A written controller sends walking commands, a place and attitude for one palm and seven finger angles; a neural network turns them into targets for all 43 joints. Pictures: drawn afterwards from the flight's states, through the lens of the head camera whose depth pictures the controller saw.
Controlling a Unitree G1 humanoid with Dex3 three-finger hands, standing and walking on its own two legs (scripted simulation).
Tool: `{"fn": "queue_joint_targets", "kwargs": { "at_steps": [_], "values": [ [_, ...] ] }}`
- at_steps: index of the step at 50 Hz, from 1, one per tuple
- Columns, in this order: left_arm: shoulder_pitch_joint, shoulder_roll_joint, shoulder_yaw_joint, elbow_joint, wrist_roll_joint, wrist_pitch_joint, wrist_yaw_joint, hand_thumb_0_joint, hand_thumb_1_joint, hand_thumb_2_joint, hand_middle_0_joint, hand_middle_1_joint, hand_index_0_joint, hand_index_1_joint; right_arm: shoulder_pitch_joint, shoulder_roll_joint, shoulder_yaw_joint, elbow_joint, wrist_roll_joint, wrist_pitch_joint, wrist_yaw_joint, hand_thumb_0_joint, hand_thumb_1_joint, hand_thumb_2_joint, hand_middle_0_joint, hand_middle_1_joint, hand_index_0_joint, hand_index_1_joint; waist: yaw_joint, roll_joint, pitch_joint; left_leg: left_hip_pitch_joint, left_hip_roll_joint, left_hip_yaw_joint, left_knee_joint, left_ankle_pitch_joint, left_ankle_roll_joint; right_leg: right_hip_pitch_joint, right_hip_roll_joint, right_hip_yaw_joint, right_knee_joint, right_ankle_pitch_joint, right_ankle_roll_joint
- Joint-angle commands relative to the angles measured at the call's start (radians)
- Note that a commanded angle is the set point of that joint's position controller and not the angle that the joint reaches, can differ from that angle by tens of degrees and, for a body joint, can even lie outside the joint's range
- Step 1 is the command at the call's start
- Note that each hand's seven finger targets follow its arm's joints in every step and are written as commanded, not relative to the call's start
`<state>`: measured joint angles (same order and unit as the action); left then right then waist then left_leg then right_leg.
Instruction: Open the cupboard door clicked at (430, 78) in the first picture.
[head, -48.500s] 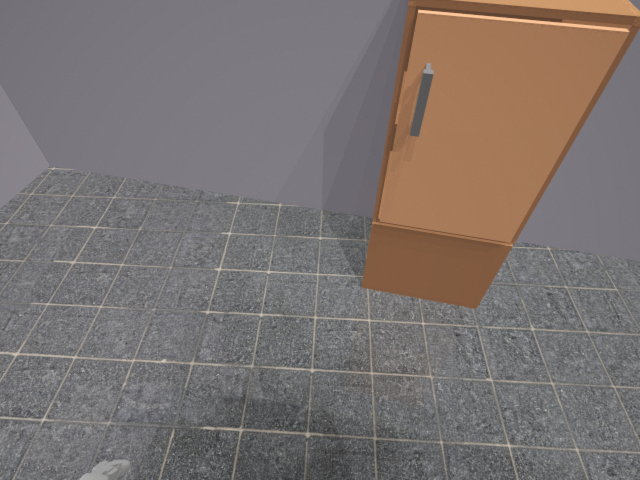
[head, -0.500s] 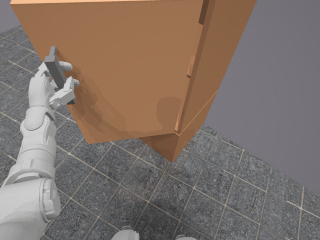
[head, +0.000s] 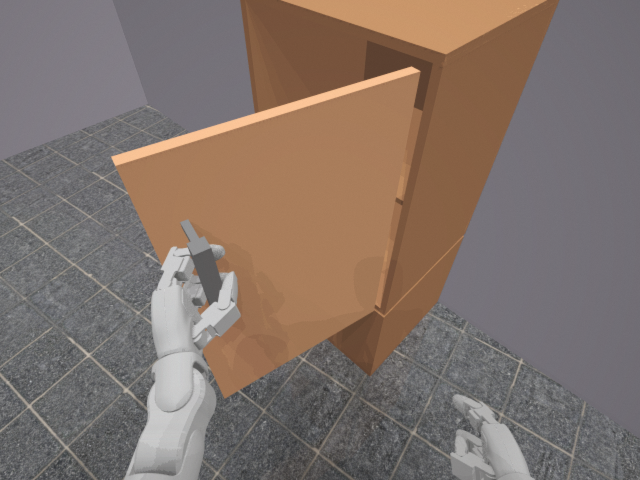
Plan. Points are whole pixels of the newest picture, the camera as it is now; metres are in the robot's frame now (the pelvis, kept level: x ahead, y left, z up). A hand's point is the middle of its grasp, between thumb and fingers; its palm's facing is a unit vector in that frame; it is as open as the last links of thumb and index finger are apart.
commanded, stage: pull the door open along its arc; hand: left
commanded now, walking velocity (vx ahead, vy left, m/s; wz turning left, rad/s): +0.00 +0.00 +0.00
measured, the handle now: (206, 274) +0.35 +0.17 +0.08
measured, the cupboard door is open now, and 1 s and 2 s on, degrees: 77 90 90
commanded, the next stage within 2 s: open thumb and fingers to let go in 0.34 s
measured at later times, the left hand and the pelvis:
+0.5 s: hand (284, 342) +0.26 +0.06 +0.09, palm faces +0.44 -0.90 -0.01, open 6.0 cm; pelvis +0.00 -0.05 +0.00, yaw +4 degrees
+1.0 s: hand (281, 340) +0.26 +0.06 +0.08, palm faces +0.44 -0.90 -0.01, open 13.0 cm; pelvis +0.00 -0.04 +0.00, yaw +4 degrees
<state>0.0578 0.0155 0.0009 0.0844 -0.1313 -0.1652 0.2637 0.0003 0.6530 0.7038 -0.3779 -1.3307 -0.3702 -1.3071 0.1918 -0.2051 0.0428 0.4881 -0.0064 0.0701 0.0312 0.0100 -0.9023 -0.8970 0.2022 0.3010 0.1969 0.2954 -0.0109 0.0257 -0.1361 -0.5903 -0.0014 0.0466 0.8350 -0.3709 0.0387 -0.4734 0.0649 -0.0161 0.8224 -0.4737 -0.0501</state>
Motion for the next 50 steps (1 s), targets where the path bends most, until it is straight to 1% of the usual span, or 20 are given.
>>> {"fn": "queue_joint_targets", "kwargs": {
  "at_steps": [1,4,5,6,10,13,14,19,21,22,25,27,29,33,38,41,42,44,46,50],
  "values": [
    [-0.025,0.103,0.122,-0.271,0.062,-0.005,0.194,0.000,0.900,0.900,-0.400,-1.350,-0.400,-1.350,-0.077,-0.101,-0.049,-0.138,-0.015,0.000,-0.020,0.000,-0.900,-0.900,0.200,0.300,0.200,0.300,0.050,-0.015,-0.136,0.184,-0.004,-0.052,-0.092,0.239,-0.015,0.044,-0.032,0.009,-0.146,0.380,0.026],
    [-0.001,0.040,0.053,-0.301,0.116,0.046,0.274,0.000,0.900,0.900,-0.400,-1.350,-0.400,-1.350,-0.095,-0.090,-0.043,-0.140,-0.024,0.019,-0.020,0.000,-0.900,-0.900,0.200,0.300,0.200,0.300,0.041,-0.018,-0.135,0.188,-0.006,-0.058,-0.084,0.245,-0.018,0.055,-0.044,0.018,-0.154,0.414,0.030],
    [0.031,0.010,0.025,-0.288,0.138,0.065,0.297,0.000,0.900,0.900,-0.400,-1.350,-0.400,-1.350,-0.091,-0.087,-0.043,-0.139,-0.031,0.023,-0.019,0.000,-0.900,-0.900,0.200,0.300,0.200,0.300,0.034,-0.047,-0.120,0.182,-0.006,-0.063,-0.079,0.242,-0.017,0.057,-0.045,0.017,-0.162,0.416,0.031],
    [0.039,-0.009,0.000,-0.302,0.147,0.076,0.305,0.000,0.900,0.900,-0.400,-1.350,-0.400,-1.350,-0.098,-0.086,-0.041,-0.141,-0.033,0.025,-0.019,0.000,-0.900,-0.900,0.200,0.300,0.200,0.300,0.031,-0.045,-0.126,0.182,-0.007,-0.063,-0.078,0.240,-0.018,0.060,-0.053,0.022,-0.162,0.441,0.036],
    [0.062,-0.057,-0.076,-0.334,0.168,0.082,0.295,0.000,0.900,0.900,-0.400,-1.350,-0.400,-1.350,-0.101,-0.081,-0.043,-0.141,-0.040,0.028,-0.030,0.000,-0.900,-0.900,0.200,0.300,0.200,0.300,0.011,-0.096,-0.119,0.179,-0.010,-0.068,-0.072,0.232,-0.019,0.093,-0.075,0.054,-0.181,0.533,0.051],
    [0.129,-0.102,-0.142,-0.358,0.176,0.071,0.273,0.000,0.900,0.900,-0.400,-1.350,-0.400,-1.350,-0.105,-0.078,-0.045,-0.146,-0.043,0.021,-0.032,0.000,-0.900,-0.900,0.200,0.300,0.200,0.300,0.013,-0.103,-0.120,0.184,-0.012,-0.068,-0.073,0.234,-0.019,0.106,-0.089,0.059,-0.179,0.594,0.060],
    [0.115,-0.110,-0.159,-0.375,0.177,0.064,0.269,0.000,0.900,0.900,-0.400,-1.350,-0.400,-1.350,-0.109,-0.077,-0.046,-0.143,-0.041,0.016,-0.033,0.000,-0.900,-0.900,0.200,0.300,0.200,0.300,0.005,-0.103,-0.113,0.185,-0.012,-0.070,-0.068,0.236,-0.019,0.103,-0.095,0.068,-0.181,0.618,0.065],
    [0.153,-0.185,-0.271,-0.408,0.204,0.043,0.257,0.000,0.900,0.900,-0.400,-1.350,-0.400,-1.350,-0.108,-0.076,-0.049,-0.144,-0.041,-0.022,-0.029,0.000,-0.900,-0.900,0.200,0.300,0.200,0.300,-0.005,-0.123,-0.090,0.182,-0.018,-0.086,-0.050,0.212,-0.014,0.086,-0.112,0.082,-0.194,0.597,0.068],
    [0.084,-0.154,-0.244,-0.400,0.205,0.034,0.269,0.000,0.900,0.900,-0.400,-1.350,-0.400,-1.350,-0.115,-0.077,-0.051,-0.131,-0.041,-0.033,-0.033,0.000,-0.900,-0.900,0.200,0.300,0.200,0.300,-0.009,-0.131,-0.077,0.166,-0.021,-0.090,-0.040,0.185,-0.014,0.060,-0.117,0.099,-0.206,0.543,0.069],
    [-0.015,-0.119,-0.212,-0.386,0.201,0.027,0.282,0.000,0.900,0.900,-0.400,-1.350,-0.400,-1.350,-0.122,-0.077,-0.049,-0.114,-0.043,-0.036,-0.041,0.000,-0.900,-0.900,0.200,0.300,0.200,0.300,-0.021,-0.143,-0.064,0.146,-0.024,-0.092,-0.029,0.158,-0.014,0.037,-0.128,0.122,-0.222,0.500,0.076],
    [-0.011,-0.103,-0.173,-0.350,0.181,0.008,0.288,0.000,0.690,0.810,-0.385,-1.327,-0.385,-1.327,-0.135,-0.068,-0.049,-0.098,-0.046,-0.048,-0.049,0.000,-0.900,-0.900,0.200,0.300,0.200,0.300,0.001,-0.157,-0.066,0.117,-0.033,-0.098,-0.022,0.124,-0.018,0.054,-0.144,0.170,-0.262,0.410,0.076],
    [-0.016,-0.115,-0.185,-0.341,0.185,-0.001,0.283,0.000,0.550,0.750,-0.375,-1.313,-0.375,-1.313,-0.138,-0.068,-0.052,-0.093,-0.046,-0.053,-0.050,0.000,-0.900,-0.900,0.200,0.300,0.200,0.300,0.002,-0.140,-0.091,0.125,-0.032,-0.097,-0.022,0.137,-0.017,0.066,-0.153,0.180,-0.255,0.448,0.080],
    [-0.010,-0.115,-0.186,-0.347,0.189,-0.006,0.279,0.000,0.410,0.690,-0.365,-1.298,-0.365,-1.298,-0.129,-0.069,-0.055,-0.092,-0.044,-0.054,-0.049,0.000,-0.900,-0.900,0.200,0.300,0.200,0.300,0.006,-0.126,-0.123,0.138,-0.030,-0.095,-0.031,0.163,-0.016,0.085,-0.147,0.164,-0.231,0.504,0.078],
    [-0.006,-0.109,-0.185,-0.355,0.186,-0.018,0.266,0.000,0.130,0.570,-0.345,-1.268,-0.345,-1.268,-0.118,-0.070,-0.057,-0.095,-0.041,-0.057,-0.046,0.000,-0.900,-0.900,0.200,0.300,0.200,0.300,0.004,-0.132,-0.131,0.141,-0.027,-0.095,-0.038,0.174,-0.015,0.096,-0.144,0.152,-0.215,0.555,0.086],
    [-0.043,-0.109,-0.182,-0.335,0.184,-0.024,0.264,0.000,-0.220,0.420,-0.320,-1.230,-0.320,-1.230,-0.127,-0.068,-0.053,-0.091,-0.041,-0.055,-0.048,0.000,-0.900,-0.900,0.200,0.300,0.200,0.300,-0.005,-0.155,-0.104,0.132,-0.027,-0.096,-0.035,0.161,-0.014,0.081,-0.146,0.151,-0.221,0.536,0.088],
    [0.000,-0.123,-0.192,-0.331,0.186,-0.019,0.263,0.000,-0.430,0.330,-0.305,-1.207,-0.305,-1.207,-0.130,-0.068,-0.052,-0.101,-0.041,-0.054,-0.045,0.000,-0.900,-0.900,0.200,0.300,0.200,0.300,0.007,-0.121,-0.113,0.140,-0.027,-0.093,-0.037,0.174,-0.014,0.083,-0.142,0.141,-0.212,0.549,0.082],
    [-0.014,-0.122,-0.192,-0.332,0.185,-0.017,0.263,0.000,-0.500,0.300,-0.300,-1.200,-0.300,-1.200,-0.123,-0.069,-0.051,-0.099,-0.040,-0.051,-0.045,0.000,-0.900,-0.900,0.200,0.300,0.200,0.300,0.002,-0.133,-0.117,0.141,-0.027,-0.094,-0.038,0.178,-0.013,0.084,-0.141,0.134,-0.207,0.556,0.082],
    [-0.010,-0.120,-0.192,-0.339,0.187,-0.015,0.263,0.000,-0.500,0.300,-0.300,-1.200,-0.300,-1.200,-0.124,-0.068,-0.052,-0.103,-0.038,-0.047,-0.045,0.000,-0.900,-0.900,0.200,0.300,0.200,0.300,0.004,-0.135,-0.126,0.149,-0.027,-0.091,-0.041,0.182,-0.014,0.088,-0.136,0.126,-0.203,0.555,0.080],
    [0.000,-0.135,-0.211,-0.346,0.193,-0.009,0.264,0.000,-0.500,0.300,-0.283,-1.100,-0.283,-1.100,-0.127,-0.070,-0.054,-0.110,-0.038,-0.047,-0.044,0.000,-0.900,-0.900,0.200,0.300,0.200,0.300,0.004,-0.118,-0.129,0.162,-0.026,-0.089,-0.039,0.192,-0.012,0.079,-0.132,0.114,-0.198,0.557,0.075],
    [-0.028,-0.140,-0.215,-0.331,0.192,0.000,0.275,0.000,-0.500,0.300,-0.250,-0.900,-0.250,-0.900,-0.132,-0.070,-0.050,-0.110,-0.037,-0.046,-0.045,0.000,-0.900,-0.900,0.200,0.300,0.200,0.300,0.003,-0.121,-0.098,0.161,-0.024,-0.092,-0.044,0.167,-0.012,0.046,-0.118,0.089,-0.202,0.463,0.065]
  ]
}}
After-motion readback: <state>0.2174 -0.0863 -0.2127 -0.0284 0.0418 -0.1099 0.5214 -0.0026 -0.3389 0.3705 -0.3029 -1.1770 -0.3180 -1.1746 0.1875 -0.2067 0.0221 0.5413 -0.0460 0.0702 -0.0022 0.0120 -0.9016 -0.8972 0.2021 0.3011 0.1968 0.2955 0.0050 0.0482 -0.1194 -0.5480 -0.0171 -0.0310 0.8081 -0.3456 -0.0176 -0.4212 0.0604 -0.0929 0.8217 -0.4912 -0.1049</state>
